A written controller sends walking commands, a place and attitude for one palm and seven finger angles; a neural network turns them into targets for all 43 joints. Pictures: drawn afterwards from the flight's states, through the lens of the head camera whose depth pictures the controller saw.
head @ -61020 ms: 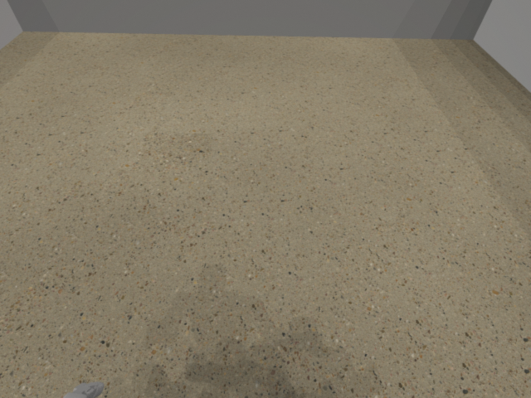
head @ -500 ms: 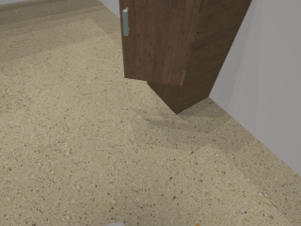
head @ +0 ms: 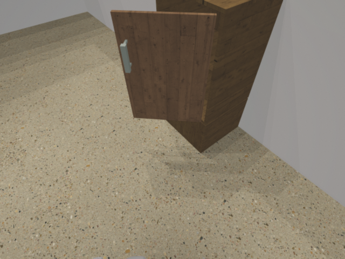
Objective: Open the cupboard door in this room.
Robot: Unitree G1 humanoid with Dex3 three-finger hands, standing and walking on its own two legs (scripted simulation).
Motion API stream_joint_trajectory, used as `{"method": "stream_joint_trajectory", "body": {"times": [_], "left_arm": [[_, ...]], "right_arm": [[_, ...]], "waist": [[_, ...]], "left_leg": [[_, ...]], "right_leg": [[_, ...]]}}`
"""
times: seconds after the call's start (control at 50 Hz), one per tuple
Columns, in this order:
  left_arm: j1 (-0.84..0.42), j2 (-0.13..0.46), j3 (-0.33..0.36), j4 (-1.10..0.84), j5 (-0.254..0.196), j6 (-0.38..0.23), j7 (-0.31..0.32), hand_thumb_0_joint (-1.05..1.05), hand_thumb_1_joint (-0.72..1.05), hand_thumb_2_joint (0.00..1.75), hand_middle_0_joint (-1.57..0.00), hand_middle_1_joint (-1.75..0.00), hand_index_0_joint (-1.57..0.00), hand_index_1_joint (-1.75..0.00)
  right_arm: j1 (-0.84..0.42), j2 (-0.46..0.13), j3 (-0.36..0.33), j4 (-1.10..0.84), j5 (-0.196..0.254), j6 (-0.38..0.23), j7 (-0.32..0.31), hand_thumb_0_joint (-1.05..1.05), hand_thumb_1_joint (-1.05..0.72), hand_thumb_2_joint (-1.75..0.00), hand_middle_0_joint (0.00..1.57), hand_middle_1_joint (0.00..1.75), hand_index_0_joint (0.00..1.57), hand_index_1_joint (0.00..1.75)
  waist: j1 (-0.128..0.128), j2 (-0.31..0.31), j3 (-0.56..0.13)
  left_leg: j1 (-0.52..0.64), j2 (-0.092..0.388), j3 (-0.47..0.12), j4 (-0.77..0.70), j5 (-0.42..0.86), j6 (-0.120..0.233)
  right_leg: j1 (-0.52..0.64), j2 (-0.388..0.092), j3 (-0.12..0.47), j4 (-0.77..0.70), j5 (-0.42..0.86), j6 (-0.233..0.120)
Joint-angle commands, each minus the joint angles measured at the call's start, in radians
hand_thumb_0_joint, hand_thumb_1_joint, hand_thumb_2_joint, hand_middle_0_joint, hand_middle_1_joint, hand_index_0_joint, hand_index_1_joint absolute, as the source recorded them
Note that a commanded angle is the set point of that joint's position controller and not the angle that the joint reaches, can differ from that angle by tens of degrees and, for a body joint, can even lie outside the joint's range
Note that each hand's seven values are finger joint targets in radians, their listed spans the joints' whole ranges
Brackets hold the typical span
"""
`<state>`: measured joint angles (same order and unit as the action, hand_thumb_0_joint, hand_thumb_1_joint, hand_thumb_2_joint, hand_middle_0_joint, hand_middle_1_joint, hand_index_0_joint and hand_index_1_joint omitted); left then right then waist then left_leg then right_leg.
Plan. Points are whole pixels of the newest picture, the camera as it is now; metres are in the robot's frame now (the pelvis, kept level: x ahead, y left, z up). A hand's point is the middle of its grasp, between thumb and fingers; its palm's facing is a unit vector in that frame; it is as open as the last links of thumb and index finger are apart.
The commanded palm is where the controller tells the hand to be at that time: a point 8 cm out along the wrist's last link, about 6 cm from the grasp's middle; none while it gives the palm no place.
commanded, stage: take the last steps up to it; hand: left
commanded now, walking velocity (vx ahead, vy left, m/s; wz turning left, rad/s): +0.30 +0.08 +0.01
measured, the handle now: (127, 56) +0.89 +0.23 -0.02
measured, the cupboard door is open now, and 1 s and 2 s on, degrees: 46 46 46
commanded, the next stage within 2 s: come to a stop and stand still in 0.56 s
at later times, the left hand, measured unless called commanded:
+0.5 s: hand (90, 227) +0.23 +0.25 -0.17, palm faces +0.02 -0.99 -0.16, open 7.4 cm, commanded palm none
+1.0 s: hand (102, 187) +0.36 +0.25 -0.18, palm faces -0.02 -0.98 -0.21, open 7.3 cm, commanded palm none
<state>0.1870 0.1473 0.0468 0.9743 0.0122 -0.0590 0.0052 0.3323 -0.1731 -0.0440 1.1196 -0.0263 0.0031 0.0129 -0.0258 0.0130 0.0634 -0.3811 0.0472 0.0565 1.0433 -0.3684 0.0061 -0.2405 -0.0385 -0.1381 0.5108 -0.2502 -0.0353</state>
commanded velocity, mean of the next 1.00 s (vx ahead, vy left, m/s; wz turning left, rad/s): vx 0.06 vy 0.02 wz -0.02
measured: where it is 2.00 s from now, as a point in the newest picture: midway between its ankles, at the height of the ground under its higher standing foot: (166, 252)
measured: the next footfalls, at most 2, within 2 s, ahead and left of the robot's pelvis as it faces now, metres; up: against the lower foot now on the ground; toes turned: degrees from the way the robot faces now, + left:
left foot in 0.24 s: +0.23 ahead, +0.17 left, +0.00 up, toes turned +7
right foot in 0.64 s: +0.39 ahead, -0.06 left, +0.00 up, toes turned -7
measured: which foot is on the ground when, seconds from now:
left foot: up 0.00-0.22, down 0.24-0.64, up 0.66-0.82, down 0.84-1.00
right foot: down 0.00-0.26, up 0.28-0.62, down 0.64-1.00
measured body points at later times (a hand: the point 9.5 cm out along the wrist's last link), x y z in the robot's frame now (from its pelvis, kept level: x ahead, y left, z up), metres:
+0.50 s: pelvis +0.18 +0.07 +0.01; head +0.20 +0.08 +0.45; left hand +0.23 +0.30 -0.15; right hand +0.21 -0.17 -0.14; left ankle +0.19 +0.16 -0.74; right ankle +0.22 -0.06 -0.69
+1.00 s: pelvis +0.30 +0.07 +0.00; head +0.33 +0.08 +0.44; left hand +0.36 +0.30 -0.17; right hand +0.33 -0.17 -0.15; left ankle +0.31 +0.17 -0.74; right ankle +0.27 -0.06 -0.72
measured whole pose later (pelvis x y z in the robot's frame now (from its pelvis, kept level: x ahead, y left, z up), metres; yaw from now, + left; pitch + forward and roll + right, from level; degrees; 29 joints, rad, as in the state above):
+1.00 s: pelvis +0.30 +0.07 +0.00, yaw -4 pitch +0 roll +0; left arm 0.19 0.20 0.04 1.03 0.00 0.05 0.03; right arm 0.20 -0.15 -0.03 1.04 -0.02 0.02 -0.04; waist 0.01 -0.05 0.07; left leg -0.26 0.03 0.11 0.54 -0.28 0.03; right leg -0.29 -0.04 -0.05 0.70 -0.43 0.01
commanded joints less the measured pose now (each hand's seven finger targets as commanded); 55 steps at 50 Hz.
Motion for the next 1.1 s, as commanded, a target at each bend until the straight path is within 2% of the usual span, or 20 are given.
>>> {"method": "stream_joint_trajectory", "body": {"times": [0.0, 0.1, 0.18, 0.2, 0.22, 0.24, 0.26, 0.38, 0.56, 0.58, 0.62, 0.64, 0.68, 0.74, 0.78, 0.82, 0.92, 0.96, 1.02, 1.08], "left_arm": [[0.129, 0.122, 0.035, 0.012, 0.009, -0.023, 0.002, 0.0, 0.9, 0.9, -0.2, -0.3, -0.2, -0.3], [0.158, 0.175, 0.041, 0.055, 0.011, -0.021, -0.007, 0.0, 0.9, 0.9, -0.2, -0.3, -0.2, -0.3], [0.135, 0.182, 0.044, 0.068, 0.007, -0.004, -0.007, 0.0, 0.9, 0.9, -0.2, -0.3, -0.2, -0.3], [0.134, 0.158, 0.038, 0.06, 0.007, 0.001, -0.01, 0.0, 0.9, 0.9, -0.2, -0.3, -0.2, -0.3], [0.154, 0.102, 0.029, 0.036, 0.001, 0.003, -0.015, 0.0, 0.9, 0.9, -0.2, -0.3, -0.2, -0.3], [0.096, 0.091, 0.016, -0.009, 0.002, -0.002, -0.015, 0.0, 0.9, 0.9, -0.2, -0.3, -0.2, -0.3], [0.041, 0.099, 0.014, -0.018, 0.007, 0.0, -0.008, 0.0, 0.9, 0.9, -0.2, -0.3, -0.2, -0.3], [0.096, 0.057, 0.013, 0.024, 0.011, 0.031, -0.025, 0.0, 0.9, 0.9, -0.2, -0.3, -0.2, -0.3], [0.061, 0.092, 0.015, 0.006, 0.016, 0.036, -0.022, 0.0, 0.9, 0.9, -0.2, -0.3, -0.2, -0.3], [0.106, 0.115, 0.022, 0.02, 0.015, 0.029, -0.018, 0.0, 0.9, 0.9, -0.2, -0.3, -0.2, -0.3], [0.239, 0.25, 0.047, 0.061, 0.011, 0.015, -0.008, 0.0, 0.9, 0.9, -0.2, -0.3, -0.2, -0.3], [0.265, 0.262, 0.048, 0.062, 0.005, 0.011, 0.0, 0.0, 0.9, 0.9, -0.2, -0.3, -0.2, -0.3], [0.136, 0.187, 0.03, 0.039, 0.006, 0.014, 0.019, 0.0, 0.9, 0.9, -0.2, -0.3, -0.2, -0.3], [0.027, 0.159, 0.013, 0.02, 0.005, 0.02, 0.027, 0.0, 0.9, 0.9, -0.2, -0.3, -0.2, -0.3], [0.01, 0.159, 0.013, 0.026, -0.006, 0.033, 0.03, 0.0, 0.9, 0.9, -0.2, -0.3, -0.2, -0.3], [0.043, 0.131, 0.008, 0.015, -0.015, 0.054, 0.03, 0.0, 0.9, 0.9, -0.2, -0.3, -0.2, -0.3], [0.046, 0.13, 0.011, -0.002, -0.006, 0.093, 0.029, 0.0, 0.9, 0.9, -0.2, -0.3, -0.2, -0.3], [0.041, 0.124, 0.014, -0.008, -0.005, 0.098, 0.028, 0.0, 0.9, 0.9, -0.2, -0.3, -0.2, -0.3], [0.064, 0.124, 0.02, -0.017, -0.004, 0.093, 0.024, 0.0, 0.9, 0.9, -0.2, -0.3, -0.2, -0.3], [0.125, 0.166, 0.027, -0.014, 0.008, 0.078, 0.025, 0.0, 0.9, 0.9, -0.2, -0.3, -0.2, -0.3]], "right_arm": [[-0.028, -0.014, -0.012, -0.083, 0.001, -0.026, 0.004, 0.0, -0.9, -0.9, 0.2, 0.3, 0.2, 0.3], [-0.124, -0.015, -0.01, -0.136, 0.003, -0.04, 0.021, 0.0, -0.9, -0.9, 0.2, 0.3, 0.2, 0.3], [-0.055, -0.065, -0.017, -0.121, 0.0, -0.06, 0.016, 0.0, -0.9, -0.9, 0.2, 0.3, 0.2, 0.3], [0.048, -0.122, -0.031, -0.091, -0.002, -0.067, 0.005, 0.0, -0.9, -0.9, 0.2, 0.3, 0.2, 0.3], [0.165, -0.225, -0.056, -0.068, -0.017, -0.071, -0.01, 0.0, -0.9, -0.9, 0.2, 0.3, 0.2, 0.3], [0.252, -0.268, -0.059, -0.061, -0.016, -0.061, -0.026, 0.0, -0.9, -0.9, 0.2, 0.3, 0.2, 0.3], [0.207, -0.246, -0.051, -0.066, -0.014, -0.058, -0.03, 0.0, -0.9, -0.9, 0.2, 0.3, 0.2, 0.3], [-0.007, -0.118, -0.013, -0.11, -0.004, -0.082, -0.038, 0.0, -0.9, -0.9, 0.2, 0.3, 0.2, 0.3], [-0.017, -0.121, -0.011, -0.077, -0.002, -0.051, -0.03, 0.0, -0.9, -0.9, 0.2, 0.3, 0.2, 0.3], [-0.018, -0.106, -0.005, -0.077, 0.002, -0.052, -0.028, 0.0, -0.9, -0.9, 0.2, 0.3, 0.2, 0.3], [0.005, -0.055, 0.003, -0.1, 0.009, -0.052, -0.017, 0.0, -0.9, -0.9, 0.2, 0.3, 0.2, 0.3], [-0.037, -0.078, 0.0, -0.11, 0.013, -0.045, -0.021, 0.0, -0.9, -0.9, 0.2, 0.3, 0.2, 0.3], [-0.066, -0.065, 0.001, -0.104, 0.017, -0.035, -0.032, 0.0, -0.9, -0.9, 0.2, 0.3, 0.2, 0.3], [0.005, -0.002, 0.022, -0.056, 0.023, -0.01, -0.037, 0.0, -0.9, -0.9, 0.2, 0.3, 0.2, 0.3], [0.064, -0.01, 0.017, -0.025, 0.021, -0.001, -0.038, 0.0, -0.9, -0.9, 0.2, 0.3, 0.2, 0.3], [0.02, -0.095, 0.003, -0.057, 0.013, -0.007, -0.043, 0.0, -0.9, -0.9, 0.2, 0.3, 0.2, 0.3], [-0.04, -0.157, -0.02, -0.099, 0.007, 0.005, -0.066, 0.0, -0.9, -0.9, 0.2, 0.3, 0.2, 0.3], [-0.054, -0.171, -0.029, -0.115, -0.001, 0.011, -0.07, 0.0, -0.9, -0.9, 0.2, 0.3, 0.2, 0.3], [-0.091, -0.201, -0.041, -0.137, 0.001, 0.016, -0.069, 0.0, -0.9, -0.9, 0.2, 0.3, 0.2, 0.3], [-0.125, -0.173, -0.045, -0.161, 0.015, 0.022, -0.061, 0.0, -0.9, -0.9, 0.2, 0.3, 0.2, 0.3]], "waist": [[0.032, -0.119, -0.02], [0.063, -0.137, -0.019], [0.002, -0.09, -0.02], [-0.044, 0.018, -0.064], [-0.082, 0.238, -0.133], [-0.111, 0.248, -0.145], [-0.095, 0.172, -0.116], [0.031, 0.101, -0.04], [0.058, 0.043, 0.014], [0.078, -0.008, 0.001], [0.111, -0.269, -0.058], [0.136, -0.277, -0.082], [0.079, -0.238, -0.039], [0.012, -0.131, -0.095], [-0.011, -0.112, -0.114], [0.031, 0.074, -0.126], [0.024, 0.195, -0.079], [0.016, 0.159, -0.091], [0.022, 0.138, -0.137], [0.043, -0.017, -0.16]], "left_leg": [[-0.141, 0.064, -0.009, -0.118, 0.101, -0.036], [-0.088, 0.025, 0.044, -0.374, 0.137, -0.038], [0.187, -0.017, 0.085, -0.57, 0.189, -0.023], [0.357, 0.031, 0.016, -0.603, 0.14, 0.003], [0.511, 0.253, -0.286, -0.673, 0.09, 0.099], [0.528, 0.381, -0.478, -0.778, 0.092, 0.192], [0.443, 0.396, -0.481, -0.79, 0.059, 0.216], [0.179, 0.255, -0.111, -0.846, 0.254, 0.154], [0.097, 0.182, -0.038, -0.735, 0.11, 0.11], [0.062, 0.133, 0.002, -0.648, 0.102, 0.074], [-0.175, -0.043, 0.14, -0.311, -0.158, -0.014], [-0.173, -0.021, 0.061, -0.133, -0.298, -0.016], [-0.15, 0.026, -0.04, -0.089, -0.197, -0.022], [0.06, 0.001, -0.001, -0.369, -0.041, -0.049], [0.2, -0.011, 0.015, -0.586, 0.239, -0.053], [0.204, 0.14, -0.117, -0.627, 0.617, 0.024], [0.227, 0.255, -0.188, -0.663, 0.937, 0.144], [0.296, 0.282, -0.197, -0.628, 1.003, 0.19], [0.316, 0.262, -0.168, -0.584, 0.984, 0.172], [0.203, 0.13, -0.077, -0.466, 0.583, 0.057]], "right_leg": [[0.075, -0.26, 0.195, -0.344, 0.129, -0.119], [0.115, -0.253, 0.16, -0.313, 0.099, -0.114], [-0.005, -0.202, 0.107, -0.166, 0.037, -0.061], [-0.105, -0.152, 0.069, 0.015, 0.023, -0.033], [-0.286, -0.033, -0.024, 0.294, -0.163, 0.016], [-0.398, 0.024, 0.018, 0.543, -0.348, 0.023], [-0.442, -0.023, 0.09, 0.7, -0.321, 0.005], [-0.28, -0.094, 0.099, 0.496, -0.085, 0.032], [0.022, -0.011, 0.023, 0.048, 0.03, 0.029], [0.116, -0.029, 0.062, -0.026, 0.049, 0.017], [0.339, -0.326, 0.446, -0.195, 0.098, -0.135], [0.291, -0.396, 0.543, -0.268, 0.079, -0.211], [0.187, -0.353, 0.411, -0.232, 0.388, -0.21], [0.101, -0.24, 0.183, -0.132, 0.71, -0.146], [0.051, -0.186, 0.136, -0.041, 0.601, -0.072], [0.015, -0.098, 0.101, 0.01, 0.296, 0.017], [-0.067, -0.002, 0.089, 0.233, -0.2, 0.042], [-0.132, 0.011, 0.118, 0.297, -0.295, 0.033], [-0.077, 0.02, 0.112, 0.186, -0.184, 0.03], [0.093, -0.05, 0.201, -0.088, 0.348, 0.007]]}}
